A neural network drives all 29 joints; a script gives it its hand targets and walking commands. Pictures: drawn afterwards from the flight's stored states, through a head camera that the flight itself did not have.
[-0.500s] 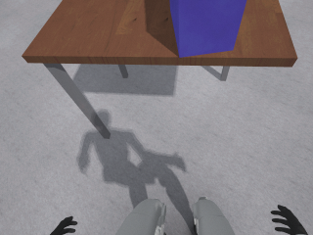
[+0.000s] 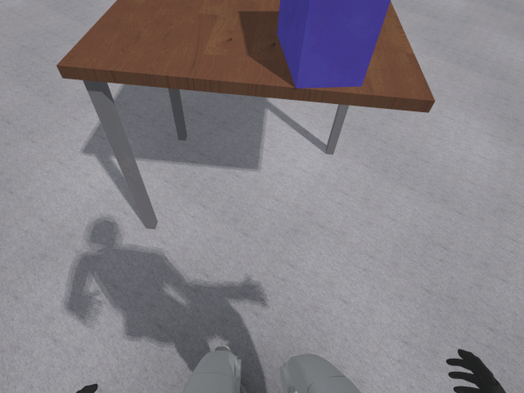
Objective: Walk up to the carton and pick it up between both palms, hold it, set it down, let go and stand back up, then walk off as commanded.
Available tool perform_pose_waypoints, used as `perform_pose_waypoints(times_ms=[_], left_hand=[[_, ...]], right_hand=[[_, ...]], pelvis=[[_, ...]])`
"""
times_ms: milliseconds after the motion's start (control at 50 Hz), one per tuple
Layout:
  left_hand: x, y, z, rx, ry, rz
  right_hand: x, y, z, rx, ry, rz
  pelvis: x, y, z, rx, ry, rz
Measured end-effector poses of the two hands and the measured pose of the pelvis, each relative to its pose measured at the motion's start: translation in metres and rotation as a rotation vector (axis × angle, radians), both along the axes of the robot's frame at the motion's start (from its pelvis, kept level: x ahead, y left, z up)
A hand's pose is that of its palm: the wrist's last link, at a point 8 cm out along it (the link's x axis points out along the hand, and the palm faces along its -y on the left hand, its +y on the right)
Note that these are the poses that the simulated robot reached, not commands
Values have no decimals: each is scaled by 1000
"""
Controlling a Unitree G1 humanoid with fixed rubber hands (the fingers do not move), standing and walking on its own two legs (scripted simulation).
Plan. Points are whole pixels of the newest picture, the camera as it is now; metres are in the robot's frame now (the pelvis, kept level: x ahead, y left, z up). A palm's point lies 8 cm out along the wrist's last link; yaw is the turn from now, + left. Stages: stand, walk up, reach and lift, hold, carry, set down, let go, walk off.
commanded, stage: walk off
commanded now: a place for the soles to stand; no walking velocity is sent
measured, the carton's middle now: (324, 12) +0.91 -0.10 +0.15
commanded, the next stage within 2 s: none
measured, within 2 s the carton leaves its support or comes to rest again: neither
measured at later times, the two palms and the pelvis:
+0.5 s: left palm out of the picture -0.14 +0.26 -0.08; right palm out of the picture -0.13 -0.35 -0.13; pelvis -0.21 -0.05 -0.01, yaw +3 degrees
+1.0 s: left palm out of the picture -0.32 +0.19 -0.11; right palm out of the picture -0.28 -0.43 -0.12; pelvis -0.38 -0.12 -0.02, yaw -1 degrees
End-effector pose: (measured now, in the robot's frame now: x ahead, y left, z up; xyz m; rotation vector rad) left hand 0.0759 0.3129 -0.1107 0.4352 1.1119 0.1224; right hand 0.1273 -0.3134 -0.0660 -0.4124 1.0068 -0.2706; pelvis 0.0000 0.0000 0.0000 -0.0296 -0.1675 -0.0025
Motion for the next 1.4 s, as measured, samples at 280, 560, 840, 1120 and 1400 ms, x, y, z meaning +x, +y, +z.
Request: perform_pose_waypoints(times_ms=[280, 560, 840, 1120, 1400], left_hand=[[-175, -51, 15, 42, 58, 84], [-233, -44, 20, 69, -88, 77], [-320, -74, 2, 42, -51, -27], [-407, -129, 43, 50, -99, 71], [-401, -77, 61, 74, -141, 101]], right_hand=[[-118, -41, -38, 101, -30, -14], [-288, -37, -70, 110, 161, 4], [-385, -92, -37, 22, 17, -74], [-439, -117, -45, 151, 66, -20], [-422, -78, -38, 141, 69, 38]], pelvis=[[-122, -49, -9, 80, -61, 28], [-240, -43, -19, 80, 21, 73], [-343, -82, -22, 54, -8, -31], [-391, -122, 5, 72, 36, 31], [-378, -76, 13, 53, 92, 75]])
